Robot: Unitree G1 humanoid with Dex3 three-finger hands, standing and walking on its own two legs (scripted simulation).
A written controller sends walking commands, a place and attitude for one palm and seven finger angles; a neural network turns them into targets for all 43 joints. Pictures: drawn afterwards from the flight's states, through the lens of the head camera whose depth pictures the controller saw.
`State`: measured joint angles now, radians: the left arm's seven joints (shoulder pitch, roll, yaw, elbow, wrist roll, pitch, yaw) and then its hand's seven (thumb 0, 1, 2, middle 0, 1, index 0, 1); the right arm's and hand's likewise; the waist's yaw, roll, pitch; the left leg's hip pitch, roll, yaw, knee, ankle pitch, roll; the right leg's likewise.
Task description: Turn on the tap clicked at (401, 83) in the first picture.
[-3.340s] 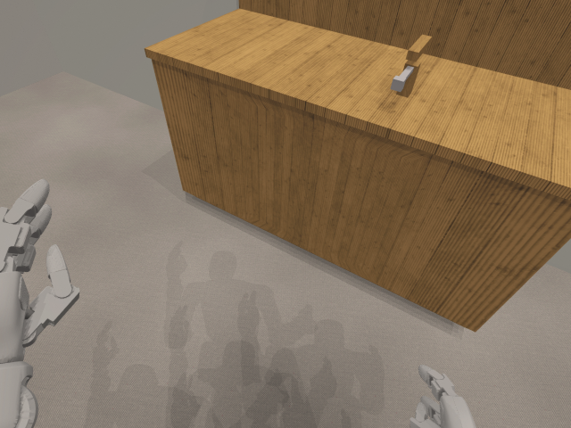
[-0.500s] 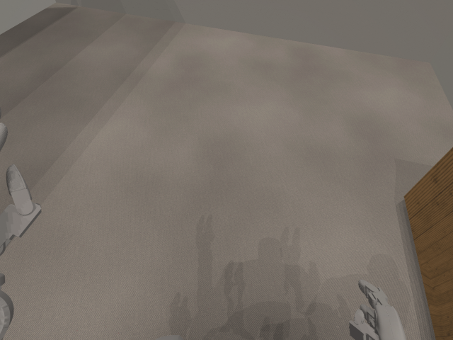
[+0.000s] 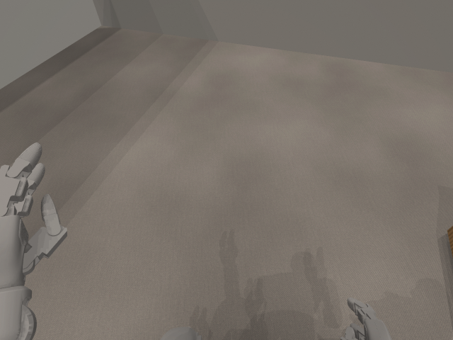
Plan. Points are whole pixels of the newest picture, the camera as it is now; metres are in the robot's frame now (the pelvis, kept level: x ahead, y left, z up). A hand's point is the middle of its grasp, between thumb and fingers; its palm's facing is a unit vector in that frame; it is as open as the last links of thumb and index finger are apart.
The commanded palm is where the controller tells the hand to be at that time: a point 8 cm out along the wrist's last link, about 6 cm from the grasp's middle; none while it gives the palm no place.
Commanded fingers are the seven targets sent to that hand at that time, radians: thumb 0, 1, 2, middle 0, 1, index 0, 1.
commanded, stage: turn to face it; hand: left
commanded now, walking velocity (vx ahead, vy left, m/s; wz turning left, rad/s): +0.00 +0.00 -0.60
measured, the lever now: out of the picture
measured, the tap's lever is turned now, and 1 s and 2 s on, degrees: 0 0 0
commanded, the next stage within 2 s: none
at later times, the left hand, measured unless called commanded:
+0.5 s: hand (132, 170) +0.32 +0.16 +0.17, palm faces +0.13 -0.84 -0.53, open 7.4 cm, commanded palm +0.27 +0.22 +0.18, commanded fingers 0.00 0.90 0.90 -0.20 -0.30 -0.20 -0.30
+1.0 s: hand (165, 176) +0.30 +0.11 +0.18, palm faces -0.06 -0.92 -0.39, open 7.4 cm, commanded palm +0.28 +0.16 +0.18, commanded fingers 0.00 0.90 0.90 -0.20 -0.30 -0.20 -0.30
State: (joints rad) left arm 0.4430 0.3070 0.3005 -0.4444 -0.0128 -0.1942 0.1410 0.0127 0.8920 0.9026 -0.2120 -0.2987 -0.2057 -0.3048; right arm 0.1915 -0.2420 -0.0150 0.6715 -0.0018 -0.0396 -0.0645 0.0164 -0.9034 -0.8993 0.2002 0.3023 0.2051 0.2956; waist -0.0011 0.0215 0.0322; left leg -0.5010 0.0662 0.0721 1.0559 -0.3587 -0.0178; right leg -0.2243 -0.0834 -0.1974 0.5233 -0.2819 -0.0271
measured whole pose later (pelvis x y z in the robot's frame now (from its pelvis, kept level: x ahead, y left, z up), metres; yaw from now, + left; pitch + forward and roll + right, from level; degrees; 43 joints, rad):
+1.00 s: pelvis +0.00 +0.01 -0.01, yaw -31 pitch +1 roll +2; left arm 0.47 0.37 0.36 -0.54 -0.04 -0.18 0.14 0.01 0.89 0.90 -0.21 -0.30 -0.21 -0.31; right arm 0.20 -0.26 -0.03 0.53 0.01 0.05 -0.02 0.01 -0.91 -0.90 0.19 0.30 0.20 0.29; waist 0.03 -0.04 -0.02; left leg -0.24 0.03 0.07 0.52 -0.36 -0.03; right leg -0.42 0.09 0.08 0.49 -0.09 -0.06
